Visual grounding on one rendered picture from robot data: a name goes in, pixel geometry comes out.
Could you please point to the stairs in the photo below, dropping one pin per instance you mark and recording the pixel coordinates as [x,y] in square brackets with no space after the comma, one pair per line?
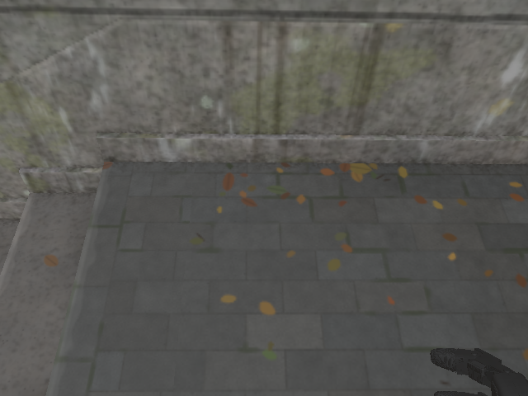
[39,256]

